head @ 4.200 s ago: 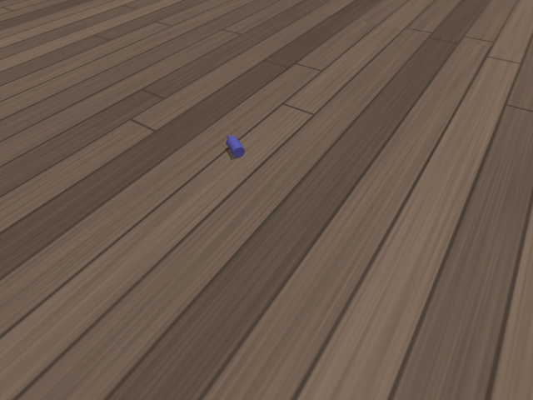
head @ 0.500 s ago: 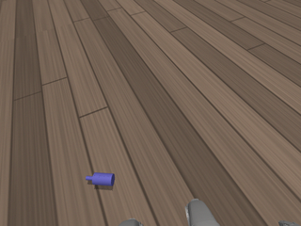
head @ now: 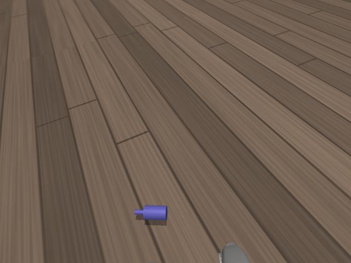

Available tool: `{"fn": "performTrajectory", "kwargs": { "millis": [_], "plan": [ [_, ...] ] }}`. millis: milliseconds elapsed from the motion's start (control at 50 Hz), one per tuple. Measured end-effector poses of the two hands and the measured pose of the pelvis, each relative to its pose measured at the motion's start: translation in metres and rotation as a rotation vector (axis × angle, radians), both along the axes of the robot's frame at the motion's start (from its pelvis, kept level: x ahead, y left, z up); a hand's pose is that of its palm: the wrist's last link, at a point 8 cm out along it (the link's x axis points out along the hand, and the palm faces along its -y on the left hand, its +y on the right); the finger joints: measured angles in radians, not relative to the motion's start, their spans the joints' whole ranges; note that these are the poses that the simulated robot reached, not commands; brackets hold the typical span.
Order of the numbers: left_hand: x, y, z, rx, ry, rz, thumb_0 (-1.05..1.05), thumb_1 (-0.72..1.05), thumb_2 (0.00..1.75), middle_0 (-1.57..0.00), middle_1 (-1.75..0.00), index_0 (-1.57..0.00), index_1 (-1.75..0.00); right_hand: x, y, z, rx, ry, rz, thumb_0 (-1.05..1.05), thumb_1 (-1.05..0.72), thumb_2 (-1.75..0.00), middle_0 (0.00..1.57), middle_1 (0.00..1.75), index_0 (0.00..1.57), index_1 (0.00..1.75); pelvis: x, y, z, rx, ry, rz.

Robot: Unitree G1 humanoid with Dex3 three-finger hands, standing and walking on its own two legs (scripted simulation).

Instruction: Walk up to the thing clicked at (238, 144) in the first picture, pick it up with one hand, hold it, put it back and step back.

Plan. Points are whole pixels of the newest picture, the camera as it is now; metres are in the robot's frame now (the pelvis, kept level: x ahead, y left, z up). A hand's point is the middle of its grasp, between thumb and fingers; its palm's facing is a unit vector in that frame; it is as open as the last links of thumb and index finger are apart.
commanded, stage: walk up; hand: left
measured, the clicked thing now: (150, 212) +0.50 +0.22 -0.68
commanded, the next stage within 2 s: none
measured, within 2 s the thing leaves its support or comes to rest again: neither
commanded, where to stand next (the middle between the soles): +0.10 -0.05 m, yaw -4 degrees
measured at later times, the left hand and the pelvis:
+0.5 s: hand out of the picture +0.16 +0.22 -0.12, palm faces -0.15 -0.93 -0.34, open 7.3 cm; pelvis +0.01 -0.02 +0.03, yaw -6 degrees
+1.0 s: hand out of the picture +0.11 +0.20 -0.09, palm faces -0.07 -0.93 -0.36, open 7.3 cm; pelvis +0.00 -0.05 +0.05, yaw -4 degrees
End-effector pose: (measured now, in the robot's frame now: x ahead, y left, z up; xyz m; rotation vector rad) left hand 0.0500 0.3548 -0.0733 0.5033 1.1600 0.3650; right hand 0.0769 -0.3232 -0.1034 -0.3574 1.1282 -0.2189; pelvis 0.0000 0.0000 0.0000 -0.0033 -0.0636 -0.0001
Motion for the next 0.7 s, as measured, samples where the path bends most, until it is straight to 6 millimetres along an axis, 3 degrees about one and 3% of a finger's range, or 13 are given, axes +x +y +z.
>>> {"fn": "performTrajectory", "kwargs": {
  "millis": [60,140,280,380,460,540,700],
  "plan": [
    [0.013,0.009,-0.005,-0.055,0.000,-0.012,0.00,0.91,0.90,-0.20,-0.29,-0.21,-0.30,-0.020,0.019,0.014,-0.011,0.029,-0.024,0.01,-0.91,-0.90,0.20,0.30,0.20,0.30,0.000,0.008,0.011,-0.006,0.000,-0.015],
    [0.024,0.008,-0.009,-0.128,0.037,-0.034,0.00,0.91,0.90,-0.20,-0.29,-0.20,-0.30,-0.041,0.025,0.036,-0.050,0.062,-0.057,0.01,-0.90,-0.89,0.21,0.30,0.21,0.31,0.004,0.015,0.024,-0.012,0.012,-0.035],
    [0.052,-0.019,-0.016,-0.211,0.083,-0.092,0.00,0.91,0.90,-0.20,-0.29,-0.20,-0.30,-0.073,-0.001,0.065,-0.157,0.130,-0.114,0.01,-0.90,-0.89,0.21,0.30,0.21,0.31,0.011,0.013,0.035,-0.011,0.033,-0.071],
    [0.086,-0.052,-0.017,-0.235,0.052,-0.154,0.00,0.91,0.90,-0.20,-0.29,-0.20,-0.30,-0.089,-0.028,0.066,-0.177,0.166,-0.137,0.01,-0.90,-0.90,0.20,0.30,0.21,0.31,0.012,-0.003,0.033,-0.012,0.041,-0.089],
    [0.107,-0.079,-0.014,-0.232,-0.015,-0.195,0.00,0.91,0.90,-0.20,-0.29,-0.20,-0.30,-0.088,-0.045,0.050,-0.151,0.170,-0.160,0.01,-0.90,-0.90,0.20,0.30,0.20,0.30,0.011,-0.020,0.027,-0.019,0.029,-0.091],
    [0.113,-0.098,-0.004,-0.238,-0.051,-0.211,0.00,0.91,0.90,-0.20,-0.29,-0.21,-0.30,-0.069,-0.043,0.041,-0.106,0.109,-0.167,0.01,-0.91,-0.90,0.20,0.30,0.20,0.30,0.012,-0.025,0.031,0.007,0.019,-0.103],
    [0.119,-0.103,0.000,-0.230,-0.087,-0.186,0.00,0.91,0.90,-0.20,-0.30,-0.21,-0.30,-0.049,-0.023,0.022,-0.012,0.047,-0.115,0.01,-0.91,-0.90,0.20,0.30,0.20,0.30,0.009,-0.031,0.027,0.024,0.013,-0.096]
  ]
}}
